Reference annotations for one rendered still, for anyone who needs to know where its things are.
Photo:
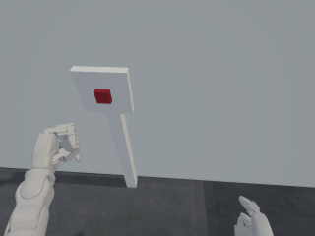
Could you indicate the button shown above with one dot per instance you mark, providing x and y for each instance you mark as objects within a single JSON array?
[{"x": 102, "y": 96}]

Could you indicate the left robot hand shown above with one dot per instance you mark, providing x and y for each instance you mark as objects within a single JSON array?
[{"x": 44, "y": 154}]

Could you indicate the robot left forearm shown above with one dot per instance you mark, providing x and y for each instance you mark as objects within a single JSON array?
[{"x": 33, "y": 197}]

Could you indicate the panel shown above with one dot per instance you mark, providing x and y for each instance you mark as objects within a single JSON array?
[{"x": 117, "y": 80}]

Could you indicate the right robot hand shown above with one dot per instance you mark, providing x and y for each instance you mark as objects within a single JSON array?
[{"x": 257, "y": 225}]

